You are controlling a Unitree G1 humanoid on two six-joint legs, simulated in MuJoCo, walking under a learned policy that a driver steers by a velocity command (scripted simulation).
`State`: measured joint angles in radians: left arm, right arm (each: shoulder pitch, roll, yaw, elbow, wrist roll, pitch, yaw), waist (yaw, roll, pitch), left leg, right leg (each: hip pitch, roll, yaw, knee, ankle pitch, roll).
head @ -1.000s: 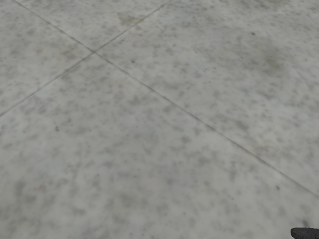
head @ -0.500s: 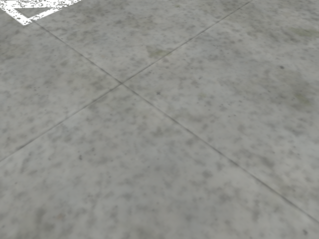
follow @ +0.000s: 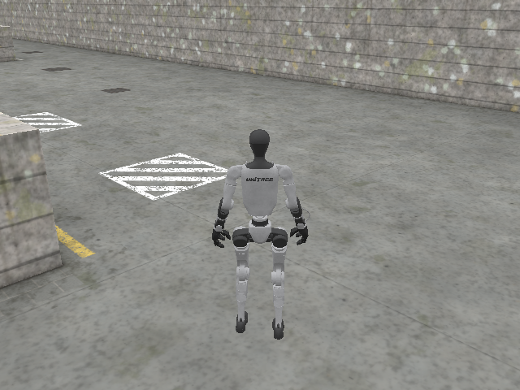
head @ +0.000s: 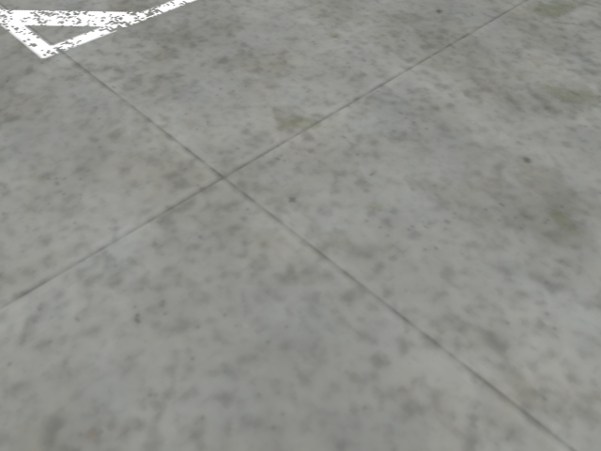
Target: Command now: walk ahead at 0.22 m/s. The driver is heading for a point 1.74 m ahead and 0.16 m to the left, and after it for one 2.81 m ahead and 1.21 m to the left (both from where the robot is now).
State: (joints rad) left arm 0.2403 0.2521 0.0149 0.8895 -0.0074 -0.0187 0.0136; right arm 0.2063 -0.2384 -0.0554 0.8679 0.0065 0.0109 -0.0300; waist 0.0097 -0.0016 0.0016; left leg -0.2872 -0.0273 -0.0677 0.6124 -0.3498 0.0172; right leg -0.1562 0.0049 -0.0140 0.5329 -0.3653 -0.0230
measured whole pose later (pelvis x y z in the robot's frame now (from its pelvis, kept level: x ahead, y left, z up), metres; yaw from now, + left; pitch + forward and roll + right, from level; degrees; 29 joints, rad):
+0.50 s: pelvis +0.19 +0.03 +0.01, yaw -1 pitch +1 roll +1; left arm 0.03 0.27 0.03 0.78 -0.02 -0.07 -0.03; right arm 0.43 -0.22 -0.03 0.99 0.01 -0.08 -0.01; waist -0.09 -0.05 0.03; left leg 0.12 -0.05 0.02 0.14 -0.29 0.04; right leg -0.64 -0.08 -0.01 0.60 0.03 0.00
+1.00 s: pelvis +0.47 -0.01 +0.01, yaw +0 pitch +1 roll -2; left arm 0.34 0.26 0.04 0.94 0.00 -0.08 -0.01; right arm 0.07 -0.27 -0.04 0.86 0.00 -0.08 0.00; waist 0.07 0.04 0.03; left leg -0.66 0.12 -0.05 0.63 0.10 -0.01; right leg -0.02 0.08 -0.05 0.21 -0.20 -0.06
